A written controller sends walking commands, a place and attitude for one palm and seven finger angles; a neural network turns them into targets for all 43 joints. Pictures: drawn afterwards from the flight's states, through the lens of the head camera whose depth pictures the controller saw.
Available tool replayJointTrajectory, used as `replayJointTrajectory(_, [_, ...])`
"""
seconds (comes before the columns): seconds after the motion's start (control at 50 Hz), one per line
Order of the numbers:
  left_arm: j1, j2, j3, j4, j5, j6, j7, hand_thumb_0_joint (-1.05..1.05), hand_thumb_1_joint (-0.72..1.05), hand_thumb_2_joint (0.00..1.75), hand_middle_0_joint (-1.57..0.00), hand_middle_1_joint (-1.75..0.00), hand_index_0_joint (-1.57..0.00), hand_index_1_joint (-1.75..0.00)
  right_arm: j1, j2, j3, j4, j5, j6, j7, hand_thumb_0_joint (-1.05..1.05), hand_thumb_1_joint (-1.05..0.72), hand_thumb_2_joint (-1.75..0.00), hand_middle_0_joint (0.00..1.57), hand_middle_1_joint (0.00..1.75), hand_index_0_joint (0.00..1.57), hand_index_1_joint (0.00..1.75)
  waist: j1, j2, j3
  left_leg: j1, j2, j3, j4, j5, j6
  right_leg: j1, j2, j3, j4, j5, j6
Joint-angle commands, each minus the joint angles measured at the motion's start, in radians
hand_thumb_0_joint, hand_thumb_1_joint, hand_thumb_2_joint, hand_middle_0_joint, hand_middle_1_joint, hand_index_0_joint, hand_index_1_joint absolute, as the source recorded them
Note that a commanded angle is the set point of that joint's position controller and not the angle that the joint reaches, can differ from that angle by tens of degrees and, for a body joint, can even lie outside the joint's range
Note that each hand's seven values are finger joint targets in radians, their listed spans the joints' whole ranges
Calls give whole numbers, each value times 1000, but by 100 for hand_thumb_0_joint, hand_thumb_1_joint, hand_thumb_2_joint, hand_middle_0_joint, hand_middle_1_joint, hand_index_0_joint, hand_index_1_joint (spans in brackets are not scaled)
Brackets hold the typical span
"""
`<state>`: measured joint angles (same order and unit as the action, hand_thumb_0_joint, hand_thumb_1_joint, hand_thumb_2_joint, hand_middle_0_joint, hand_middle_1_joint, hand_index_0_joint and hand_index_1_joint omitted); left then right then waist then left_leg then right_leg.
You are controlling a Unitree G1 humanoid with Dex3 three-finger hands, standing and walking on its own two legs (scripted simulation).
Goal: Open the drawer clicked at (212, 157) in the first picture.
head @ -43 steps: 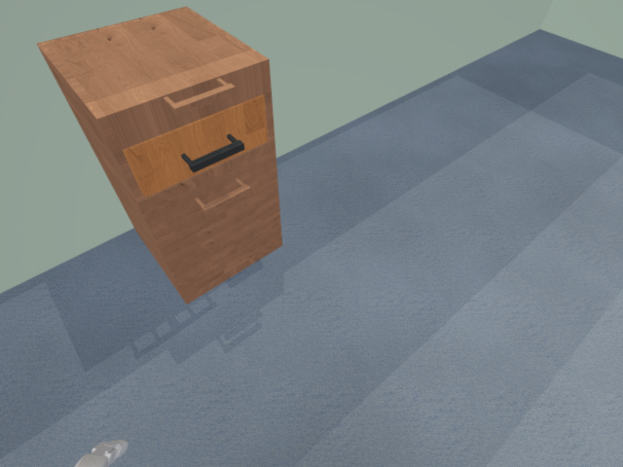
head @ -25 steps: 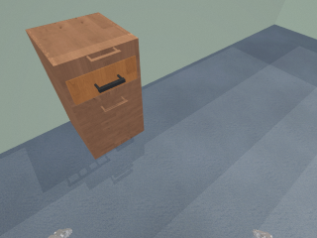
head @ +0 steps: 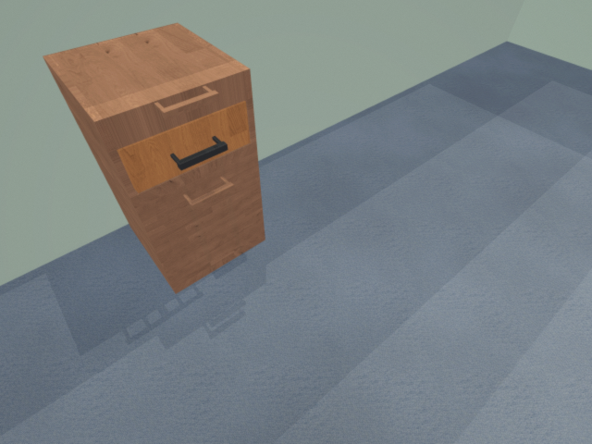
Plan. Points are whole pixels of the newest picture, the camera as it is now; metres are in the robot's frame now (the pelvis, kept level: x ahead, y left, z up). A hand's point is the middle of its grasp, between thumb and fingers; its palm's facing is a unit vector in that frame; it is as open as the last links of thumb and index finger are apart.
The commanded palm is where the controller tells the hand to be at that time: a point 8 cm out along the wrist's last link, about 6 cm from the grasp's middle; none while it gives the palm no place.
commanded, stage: stand and wait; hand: left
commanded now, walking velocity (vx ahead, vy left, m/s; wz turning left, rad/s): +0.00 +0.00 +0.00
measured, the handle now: (199, 151) +0.88 +0.33 -0.17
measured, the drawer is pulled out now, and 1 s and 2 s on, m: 0.00 0.00 0.00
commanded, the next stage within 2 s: look at it before walking up in 0.04 s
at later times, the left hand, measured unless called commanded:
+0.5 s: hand out of the picture +0.06 +0.24 -0.16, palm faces -0.04 -0.95 -0.32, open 7.4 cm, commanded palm none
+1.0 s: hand out of the picture +0.06 +0.23 -0.17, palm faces -0.07 -0.95 -0.31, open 7.4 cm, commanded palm none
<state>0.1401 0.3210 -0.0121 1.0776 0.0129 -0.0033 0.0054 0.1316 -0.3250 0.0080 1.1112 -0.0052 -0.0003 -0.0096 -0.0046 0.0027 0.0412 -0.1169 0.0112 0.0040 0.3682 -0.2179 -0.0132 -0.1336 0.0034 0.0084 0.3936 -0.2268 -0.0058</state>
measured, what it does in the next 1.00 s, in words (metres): stands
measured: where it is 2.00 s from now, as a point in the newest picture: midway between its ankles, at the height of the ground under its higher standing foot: outside the picture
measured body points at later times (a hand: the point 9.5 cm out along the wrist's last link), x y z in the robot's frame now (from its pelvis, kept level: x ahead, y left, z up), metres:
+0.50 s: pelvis -0.01 +0.00 +0.00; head +0.00 +0.00 +0.45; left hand +0.06 +0.29 -0.13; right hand +0.06 -0.29 -0.14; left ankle -0.01 +0.13 -0.75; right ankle -0.01 -0.11 -0.75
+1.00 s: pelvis -0.01 +0.00 -0.01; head +0.00 +0.00 +0.44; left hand +0.06 +0.28 -0.15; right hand +0.06 -0.28 -0.15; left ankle -0.01 +0.13 -0.75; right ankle -0.01 -0.11 -0.74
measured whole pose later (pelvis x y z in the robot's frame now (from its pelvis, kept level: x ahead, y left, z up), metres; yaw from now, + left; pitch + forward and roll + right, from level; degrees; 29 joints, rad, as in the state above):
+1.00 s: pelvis -0.01 +0.00 -0.01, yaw -4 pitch -1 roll +1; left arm 0.18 0.30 0.01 1.04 0.02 0.04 0.01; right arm 0.12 -0.27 -0.01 1.05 -0.01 0.01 -0.03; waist 0.01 -0.01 0.05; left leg -0.17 0.03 0.07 0.45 -0.25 -0.01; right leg -0.23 0.02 0.08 0.50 -0.24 0.00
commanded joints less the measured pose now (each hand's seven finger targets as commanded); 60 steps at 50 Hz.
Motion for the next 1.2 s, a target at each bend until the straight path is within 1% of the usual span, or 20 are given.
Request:
replayJointTrajectory(0.0, [-37, 204, 41, -56, -4, -21, 10, 0, 90, 90, -20, -30, -20, -30, -47, -190, -36, -57, -5, -30, -8, 0, -90, -90, 20, 30, 20, 30, 7, -17, -65, 1, 103, -77, -59, 125, 34, -5, -121, 110, -78, 147, -25])
replayJointTrajectory(0.36, [-29, 199, 40, -50, -2, -22, 8, 0, 90, 90, -20, -30, -20, -30, -36, -188, -34, -48, -5, -31, -7, 0, -90, -90, 20, 30, 20, 30, 8, -11, -51, -4, 105, -83, -71, 101, 33, -30, -116, 113, -95, 95, -21])
replayJointTrajectory(0.52, [-25, 203, 41, -48, -1, -25, 9, 0, 90, 90, -20, -30, -20, -30, -31, -194, -35, -46, -3, -32, -7, 0, -90, -90, 20, 30, 20, 30, 6, -8, -75, 8, 109, -84, -65, 141, 32, -11, -116, 110, -85, 150, -23])
replayJointTrajectory(0.66, [-22, 202, 40, -42, -1, -24, 9, 0, 90, 90, -20, -30, -20, -30, -39, -192, -36, -44, -3, -33, -8, 0, -90, -90, 20, 30, 20, 30, 8, -3, -59, 7, 110, -85, -73, 138, 33, -14, -117, 103, -91, 147, -19])
replayJointTrajectory(0.72, [-21, 207, 42, -44, -1, -26, 10, 0, 90, 90, -20, -30, -20, -30, -36, -196, -37, -44, -2, -33, -8, 0, -90, -90, 20, 30, 20, 30, 7, -14, -78, 15, 110, -88, -67, 160, 34, -1, -119, 102, -86, 173, -21])
replayJointTrajectory(0.78, [-25, 208, 42, -46, -2, -25, 9, 0, 90, 90, -20, -30, -20, -30, -40, -199, -38, -46, -4, -34, -10, 0, -90, -90, 20, 30, 20, 30, 6, -3, -67, 25, 114, -77, -68, 163, 32, -14, -116, 110, -86, 190, -23])
replayJointTrajectory(0.8, [-22, 189, 42, -47, -2, -17, 9, 0, 90, 90, -20, -30, -20, -30, -28, -179, -37, -46, -5, -31, -12, 0, -90, -90, 20, 30, 20, 30, 4, 3, -65, 28, 117, -65, -54, 163, 28, -27, -112, 114, -72, 206, -22])
replayJointTrajectory(0.84, [17, 113, 33, -47, -2, 6, 13, 0, 90, 90, -20, -30, -20, -30, 19, -94, -27, -43, -7, -17, -16, 0, -90, -90, 20, 30, 20, 30, 2, 0, -63, 30, 123, -30, -11, 187, 16, -60, -106, 120, -24, 261, -14])
replayJointTrajectory(0.9, [32, 113, 45, -79, 1, 27, 9, 0, 90, 90, -20, -30, -20, -30, 42, -106, -42, -76, -8, -1, -25, 0, -90, -90, 20, 30, 20, 30, -2, 15, -46, 24, 148, -14, 15, 180, 23, -126, -81, 123, 55, 272, -13])
replayJointTrajectory(0.94, [40, 106, 54, -105, 4, 36, 4, 0, 90, 90, -20, -30, -20, -30, 41, -122, -57, -102, -9, 5, -27, 0, -90, -90, 20, 30, 20, 30, 1, 38, -43, 15, 186, -32, 14, 156, 45, -174, -53, 104, 124, 223, -5])
replayJointTrajectory(0.98, [51, 93, 60, -128, 6, 43, -4, 0, 90, 90, -20, -30, -20, -30, 32, -137, -71, -130, -10, 7, -29, 0, -90, -90, 20, 30, 20, 30, 4, 86, -40, -11, 236, -59, -1, 144, 79, -207, -21, 82, 225, 136, 2])
replayJointTrajectory(1.02, [63, 67, 68, -148, 6, 50, -8, 0, 90, 90, -20, -30, -20, -30, 26, -142, -82, -151, -10, 2, -28, 0, -90, -90, 20, 30, 20, 30, 10, 171, -39, -25, 328, -102, -31, 242, 151, -249, 0, 28, 409, -165, 15])
replayJointTrajectory(1.04, [72, 57, 73, -160, 6, 54, -10, 0, 90, 90, -20, -30, -20, -30, 16, -136, -87, -162, -13, 0, -27, 0, -90, -90, 20, 30, 20, 30, 15, 185, -40, -46, 358, -103, -32, 288, 180, -244, -12, 16, 470, -255, 19])
replayJointTrajectory(1.06, [85, 50, 79, -169, 6, 56, -12, 0, 90, 90, -20, -30, -20, -30, -3, -130, -90, -178, -14, 0, -26, 0, -90, -90, 20, 30, 20, 30, 23, 191, -32, -91, 368, -82, -17, 298, 185, -216, -35, 24, 480, -277, 15])
replayJointTrajectory(1.08, [118, 43, 84, -168, 6, 54, -16, 0, 90, 90, -20, -30, -20, -30, -33, -125, -92, -191, -17, 1, -26, 0, -90, -90, 20, 30, 20, 30, 49, 180, -30, -130, 355, -44, 31, 296, 164, -163, -50, 25, 424, -248, 10])
replayJointTrajectory(1.1, [184, 39, 88, -155, 7, 49, -19, 0, 90, 90, -20, -30, -20, -30, -64, -124, -95, -201, -18, 4, -24, 0, -90, -90, 20, 30, 20, 30, 82, 145, -52, -143, 318, 13, 126, 257, 121, -100, -48, 7, 313, -150, 10])
replayJointTrajectory(1.12, [231, 68, 96, -145, 15, 40, -19, 0, 90, 90, -20, -30, -20, -30, -70, -111, -97, -212, -13, 12, -22, 0, -90, -90, 20, 30, 20, 30, 102, 26, -56, -210, 239, 79, 290, 132, 57, -36, -56, 28, 149, 43, 9])
replayJointTrajectory(1.14, [257, 159, 115, -145, 28, 24, -8, 0, 90, 90, -20, -30, -20, -30, -33, -28, -85, -230, -7, 22, -16, 0, -90, -90, 20, 30, 20, 30, 98, -317, -54, -395, 72, 161, 553, -273, -26, 21, -251, 384, -64, 110, -39])
replayJointTrajectory(1.16, [273, 189, 115, -156, 13, 24, 2, 0, 90, 90, -20, -30, -20, -30, -58, -15, -79, -261, -11, 26, -13, 0, -90, -90, 20, 30, 20, 30, 106, -358, -30, -469, 12, 47, 708, -396, -31, -40, -351, 605, -177, 105, -119])
replayJointTrajectory(1.18, [238, 170, 115, -168, 7, 24, 7, 0, 90, 90, -20, -30, -20, -30, -36, -37, -86, -253, -11, 29, -8, 0, -90, -90, 20, 30, 20, 30, 75, -259, -28, -475, 49, -26, 765, -317, -20, -49, -333, 546, -206, -149, -162])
